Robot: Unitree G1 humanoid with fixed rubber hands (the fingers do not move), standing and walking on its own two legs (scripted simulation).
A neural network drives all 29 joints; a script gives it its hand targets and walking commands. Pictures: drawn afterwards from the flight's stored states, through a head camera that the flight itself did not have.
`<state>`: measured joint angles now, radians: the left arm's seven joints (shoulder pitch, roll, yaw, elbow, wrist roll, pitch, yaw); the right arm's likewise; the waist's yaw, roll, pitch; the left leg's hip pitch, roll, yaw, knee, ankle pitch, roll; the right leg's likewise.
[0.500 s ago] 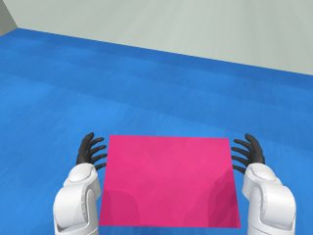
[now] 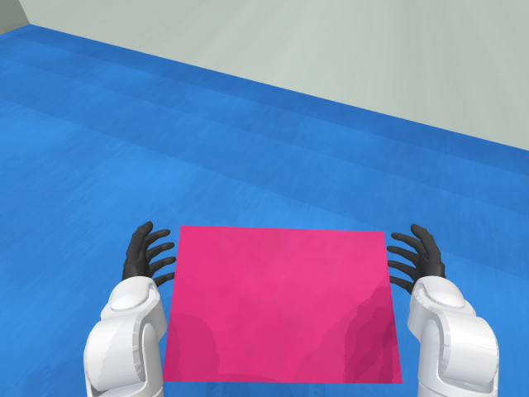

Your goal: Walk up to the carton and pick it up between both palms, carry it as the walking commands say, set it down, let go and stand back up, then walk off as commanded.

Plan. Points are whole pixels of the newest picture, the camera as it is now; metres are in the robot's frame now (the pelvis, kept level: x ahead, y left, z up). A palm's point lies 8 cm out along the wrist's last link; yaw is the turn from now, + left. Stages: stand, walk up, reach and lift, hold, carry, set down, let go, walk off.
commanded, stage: carry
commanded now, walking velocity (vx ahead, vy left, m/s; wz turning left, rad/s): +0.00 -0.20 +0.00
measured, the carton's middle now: (278, 302) +0.26 +0.01 +0.00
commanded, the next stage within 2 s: none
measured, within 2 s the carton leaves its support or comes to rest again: neither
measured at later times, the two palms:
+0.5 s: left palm (253, 344) +0.17 +0.04 +0.08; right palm out of the picture +0.19 -0.32 +0.09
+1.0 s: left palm (421, 386) +0.13 -0.14 +0.09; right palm out of the picture +0.13 -0.51 +0.08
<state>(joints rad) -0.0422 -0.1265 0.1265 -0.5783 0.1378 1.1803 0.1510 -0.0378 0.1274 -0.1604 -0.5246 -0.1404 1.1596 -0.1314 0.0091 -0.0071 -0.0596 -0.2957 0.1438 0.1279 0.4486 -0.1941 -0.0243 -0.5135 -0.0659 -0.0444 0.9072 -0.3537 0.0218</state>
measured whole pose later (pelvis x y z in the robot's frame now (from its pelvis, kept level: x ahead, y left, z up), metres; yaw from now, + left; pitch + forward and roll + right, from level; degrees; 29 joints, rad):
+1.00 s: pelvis -0.11 -0.32 -0.01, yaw +0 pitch +3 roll +0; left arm -0.02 -0.13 0.15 -0.55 0.13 1.16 0.13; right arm -0.05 0.13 -0.15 -0.53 -0.12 1.18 -0.16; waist -0.02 0.03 -0.04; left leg -0.53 0.08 0.11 1.05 -0.50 -0.03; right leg -0.37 -0.03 -0.14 0.53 -0.21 -0.05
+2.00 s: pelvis -0.31 -0.47 +0.00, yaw -20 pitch +2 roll -3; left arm -0.03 -0.13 0.12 -0.59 0.13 1.17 0.16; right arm -0.01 0.13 -0.16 -0.54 -0.13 1.14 -0.13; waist 0.04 -0.01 -0.02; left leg -0.26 0.13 0.18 0.45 -0.21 0.02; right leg -0.56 0.00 -0.06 1.12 -0.38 0.03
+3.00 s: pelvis -0.65 -0.42 -0.01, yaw -44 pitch +3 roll -1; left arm -0.05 -0.13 0.11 -0.46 0.14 1.18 0.16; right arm -0.03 0.13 -0.18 -0.49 -0.14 1.19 -0.15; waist -0.01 0.03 -0.11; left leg -0.35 0.16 0.15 0.58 -0.28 -0.05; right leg -0.30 -0.01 -0.08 0.51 -0.26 0.00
